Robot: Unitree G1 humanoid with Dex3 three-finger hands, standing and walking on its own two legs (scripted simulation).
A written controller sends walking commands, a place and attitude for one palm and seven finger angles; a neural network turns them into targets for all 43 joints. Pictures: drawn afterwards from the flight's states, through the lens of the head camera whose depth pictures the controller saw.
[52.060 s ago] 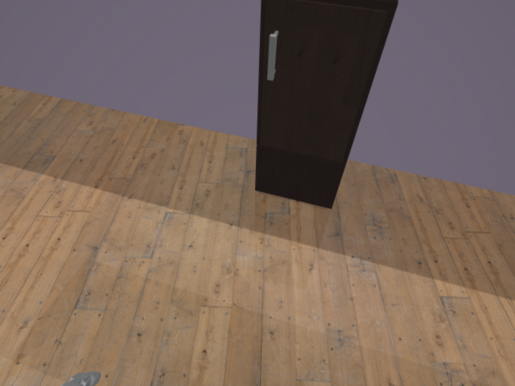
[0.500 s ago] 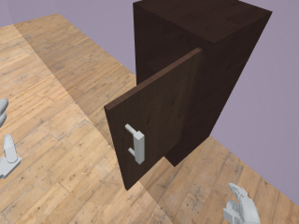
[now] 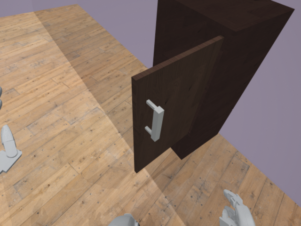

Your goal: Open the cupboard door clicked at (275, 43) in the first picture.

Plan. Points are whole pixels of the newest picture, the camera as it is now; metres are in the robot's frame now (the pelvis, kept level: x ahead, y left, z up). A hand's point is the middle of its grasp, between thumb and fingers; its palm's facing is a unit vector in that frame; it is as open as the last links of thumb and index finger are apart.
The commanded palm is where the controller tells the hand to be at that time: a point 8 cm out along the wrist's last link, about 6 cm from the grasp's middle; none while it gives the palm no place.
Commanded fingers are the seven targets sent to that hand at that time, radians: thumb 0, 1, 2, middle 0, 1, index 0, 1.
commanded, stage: step back with the hand held close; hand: left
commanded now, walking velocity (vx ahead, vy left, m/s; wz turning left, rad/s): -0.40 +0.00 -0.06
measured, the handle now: (152, 121) +0.42 +0.02 +0.01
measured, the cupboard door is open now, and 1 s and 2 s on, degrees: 94 94 94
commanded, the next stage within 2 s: stop stepping back and stand still in 0.32 s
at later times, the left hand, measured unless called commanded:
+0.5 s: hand out of the picture +0.13 +0.25 +0.19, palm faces +0.26 -0.88 -0.40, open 7.4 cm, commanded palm +0.08 +0.30 +0.19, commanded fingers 0.00 0.90 0.90 -0.20 -0.30 -0.20 -0.30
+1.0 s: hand out of the picture +0.05 +0.31 +0.18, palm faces +0.35 -0.87 -0.34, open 7.4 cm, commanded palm -0.02 +0.35 +0.19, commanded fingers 0.00 0.90 0.90 -0.20 -0.30 -0.20 -0.30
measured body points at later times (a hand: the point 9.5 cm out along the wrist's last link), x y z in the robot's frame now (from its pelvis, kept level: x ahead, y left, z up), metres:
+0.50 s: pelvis -0.11 +0.02 +0.00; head -0.09 +0.06 +0.45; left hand +0.11 +0.29 +0.21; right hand +0.05 -0.21 -0.06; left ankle +0.08 +0.07 -0.71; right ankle -0.24 -0.11 -0.72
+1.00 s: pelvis -0.21 +0.07 +0.01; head -0.21 +0.11 +0.46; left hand +0.03 +0.35 +0.19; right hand -0.11 -0.18 -0.07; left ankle -0.14 +0.17 -0.72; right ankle -0.22 -0.04 -0.68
